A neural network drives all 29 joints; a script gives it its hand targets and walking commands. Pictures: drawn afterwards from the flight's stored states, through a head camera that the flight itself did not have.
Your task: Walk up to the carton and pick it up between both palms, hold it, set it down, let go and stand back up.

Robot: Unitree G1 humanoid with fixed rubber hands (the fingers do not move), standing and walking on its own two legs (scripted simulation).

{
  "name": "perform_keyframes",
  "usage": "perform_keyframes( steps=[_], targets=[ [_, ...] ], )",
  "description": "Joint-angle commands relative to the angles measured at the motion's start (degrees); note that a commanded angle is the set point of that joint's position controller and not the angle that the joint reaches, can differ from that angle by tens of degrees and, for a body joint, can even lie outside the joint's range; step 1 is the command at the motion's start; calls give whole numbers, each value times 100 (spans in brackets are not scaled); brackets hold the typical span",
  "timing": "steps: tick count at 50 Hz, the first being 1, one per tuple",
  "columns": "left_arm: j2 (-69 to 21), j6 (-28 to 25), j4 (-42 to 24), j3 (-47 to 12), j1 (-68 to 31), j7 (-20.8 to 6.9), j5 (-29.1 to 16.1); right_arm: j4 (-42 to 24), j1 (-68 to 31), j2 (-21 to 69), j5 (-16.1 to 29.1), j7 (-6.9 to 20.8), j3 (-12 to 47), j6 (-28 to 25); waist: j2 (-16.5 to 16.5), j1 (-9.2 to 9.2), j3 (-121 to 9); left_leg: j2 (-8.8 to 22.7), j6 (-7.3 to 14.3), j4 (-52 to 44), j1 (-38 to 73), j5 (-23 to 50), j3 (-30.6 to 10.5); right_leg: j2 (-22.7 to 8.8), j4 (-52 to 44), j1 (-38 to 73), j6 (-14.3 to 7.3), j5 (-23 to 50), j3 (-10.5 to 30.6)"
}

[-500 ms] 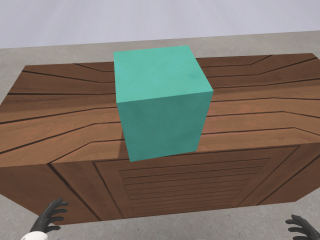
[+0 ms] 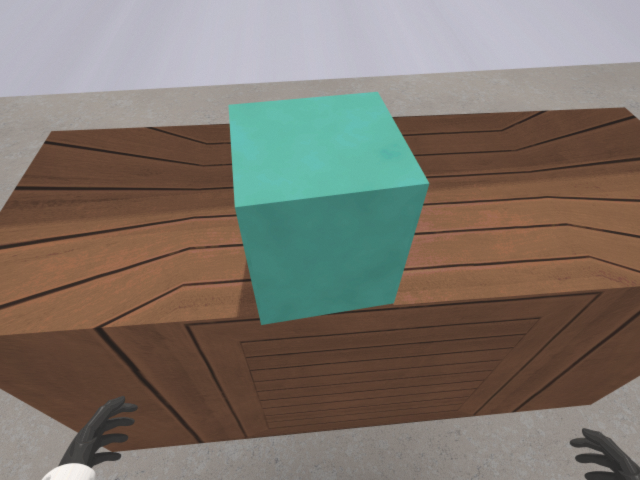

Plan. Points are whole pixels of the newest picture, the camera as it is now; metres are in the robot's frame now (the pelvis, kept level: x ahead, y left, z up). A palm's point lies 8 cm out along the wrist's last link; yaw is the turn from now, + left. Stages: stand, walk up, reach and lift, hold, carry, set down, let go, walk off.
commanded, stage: walk up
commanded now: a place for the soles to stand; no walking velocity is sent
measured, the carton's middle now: (317, 211) +0.46 +0.03 +0.07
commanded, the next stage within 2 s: none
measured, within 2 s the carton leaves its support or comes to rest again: neither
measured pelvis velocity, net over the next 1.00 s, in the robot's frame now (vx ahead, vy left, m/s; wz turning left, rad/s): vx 0.00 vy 0.00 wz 0.00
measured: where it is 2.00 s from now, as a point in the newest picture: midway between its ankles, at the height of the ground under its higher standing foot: outside the picture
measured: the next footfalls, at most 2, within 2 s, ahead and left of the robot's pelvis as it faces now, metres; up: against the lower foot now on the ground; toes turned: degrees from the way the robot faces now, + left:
none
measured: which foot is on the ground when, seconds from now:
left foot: down 0.00-1.00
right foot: down 0.00-1.00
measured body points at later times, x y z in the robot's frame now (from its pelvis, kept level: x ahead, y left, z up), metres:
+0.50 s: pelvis +0.00 +0.00 +0.00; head +0.01 +0.02 +0.45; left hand +0.17 +0.32 -0.07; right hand +0.13 -0.34 -0.06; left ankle +0.02 +0.14 -0.72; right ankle +0.04 -0.12 -0.72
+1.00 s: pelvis +0.00 +0.00 +0.00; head +0.01 +0.02 +0.45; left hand +0.17 +0.32 -0.06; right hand +0.13 -0.34 -0.06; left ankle +0.02 +0.14 -0.72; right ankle +0.04 -0.12 -0.72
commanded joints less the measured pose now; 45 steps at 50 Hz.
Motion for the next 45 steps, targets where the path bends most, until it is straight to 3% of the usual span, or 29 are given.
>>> perform_keyframes(
  steps=[1,4,5,7,8,10,11,12,15,16,18,19,20,21,22,23,24,25,27,29,31,33,34,36,38,39,40,43,45],
  targets=[
    [997,-172,128,355,-370,24,-76,-260,-74,-1081,79,6,-283,-146,247,101,-563,561,424,-951,-683,594,-1117,-730,-858,1219,-355,-64,744],
    [991,-199,100,354,-277,27,-57,-247,-109,-955,80,16,-228,-158,363,117,-715,416,350,-804,-634,488,-860,-924,-1125,1195,-412,-175,938],
    [1024,-194,155,334,-306,17,-55,-230,-104,-918,73,41,-226,-158,204,73,-679,423,343,-854,-544,499,-882,-950,-1150,1215,-378,-75,925],
    [975,-202,152,345,-373,11,-70,-223,-46,-980,86,15,-260,-160,248,81,-804,483,315,-919,-408,837,-952,-829,-948,1266,-326,80,739],
    [958,-210,110,336,-376,5,-36,-203,-56,-975,59,16,-225,-176,401,76,-678,543,405,-963,-612,902,-1098,-752,-849,1263,-308,214,682],
    [986,-205,146,362,-207,8,-56,-218,-108,-978,122,27,-234,-165,268,125,-761,555,363,-890,-627,979,-1068,-774,-889,1409,-311,366,700],
    [1068,-187,126,349,-285,32,-83,-177,-122,-1003,117,42,-243,-144,206,99,-680,517,378,-837,-643,820,-1069,-803,-881,1319,-342,313,761],
    [1092,-179,72,381,-264,25,-83,-237,-161,-963,121,12,-238,-151,352,117,-707,426,407,-847,-712,653,-914,-881,-945,1353,-367,162,885],
    [994,-187,155,368,-317,14,-68,-217,-170,-994,86,22,-271,-142,331,106,-671,443,380,-945,-572,528,-984,-821,-989,1174,-338,-139,772],
    [1040,-200,165,346,-419,-12,-60,-260,-81,-983,100,22,-259,-137,197,23,-644,481,340,-955,-594,552,-997,-773,-996,1157,-287,-164,715],
    [1032,-192,89,386,-417,5,-51,-303,-123,-999,78,26,-267,-147,538,42,-630,558,409,-1000,-631,772,-1118,-711,-845,1226,-273,95,706],
    [951,-192,134,364,-366,6,-75,-259,-97,-1006,89,30,-266,-148,345,51,-701,585,427,-990,-510,786,-1123,-697,-873,1132,-282,1,655],
    [951,-200,120,347,-348,3,-55,-246,-124,-1003,65,39,-261,-143,425,49,-731,571,372,-977,-458,816,-1095,-679,-871,1138,-257,13,625],
    [924,-197,173,333,-261,1,-109,-242,-242,-1059,69,25,-241,-159,427,169,-711,589,424,-977,-595,829,-1159,-652,-881,1249,-256,75,722],
    [985,-198,185,342,-299,21,-88,-227,-200,-1020,82,29,-254,-153,379,82,-620,551,405,-1009,-677,621,-1132,-703,-910,1247,-282,113,729],
    [963,-202,153,321,-261,14,-64,-248,-201,-956,73,44,-236,-158,227,108,-656,525,372,-943,-574,662,-981,-781,-1028,1169,-300,-46,778],
    [975,-216,120,341,-305,5,-74,-214,-116,-961,54,32,-255,-143,490,79,-616,475,329,-900,-540,720,-919,-842,-1006,1145,-346,-19,789],
    [969,-223,177,317,-173,7,-72,-228,-203,-979,74,28,-228,-145,446,169,-871,453,344,-916,-514,674,-905,-853,-1009,1325,-361,148,864],
    [1032,-198,187,348,-270,22,-76,-223,-134,-960,112,48,-237,-128,100,88,-663,462,339,-944,-505,588,-929,-826,-997,1143,-351,-46,748],
    [966,-200,144,314,-230,-3,-91,-264,-254,-1025,51,44,-244,-143,330,171,-591,545,382,-1013,-588,633,-964,-805,-937,1184,-309,-4,761],
    [976,-204,167,332,-240,19,-76,-184,-159,-944,90,34,-234,-177,339,83,-814,549,389,-1007,-504,712,-1028,-739,-953,1335,-301,126,719],
    [983,-211,132,343,-215,0,-65,-270,-173,-989,87,42,-263,-166,511,148,-691,564,396,-982,-676,702,-1148,-761,-855,1282,-309,103,684],
    [1025,-203,105,336,-297,7,-75,-258,-218,-950,90,48,-217,-148,491,73,-660,497,356,-940,-677,554,-944,-783,-979,1113,-310,-172,763],
    [907,-214,101,305,-311,11,-93,-242,-203,-963,89,61,-245,-149,247,105,-564,499,383,-983,-605,325,-982,-826,-1076,1009,-337,-272,801],
    [988,-232,90,317,-307,7,-57,-256,-137,-931,80,60,-264,-139,384,14,-665,417,357,-918,-413,377,-807,-895,-1115,914,-378,-398,795],
    [1053,-232,147,355,-381,-5,-43,-252,-153,-962,64,71,-261,-153,351,79,-576,445,374,-972,-737,353,-973,-858,-1090,1101,-336,-256,911],
    [1052,-242,161,360,-302,0,-60,-233,-225,-913,102,70,-258,-148,136,67,-669,453,342,-968,-557,373,-891,-861,-1161,1152,-343,-183,811],
    [982,-244,129,326,-328,7,-79,-168,-126,-941,118,53,-251,-164,131,76,-778,431,321,-928,-312,794,-836,-859,-1091,1088,-350,-85,781],
    [1039,-215,106,358,-315,5,-110,-208,-132,-940,103,61,-251,-166,396,49,-739,559,391,-942,-524,870,-1061,-812,-901,1235,-314,112,728]
  ],
)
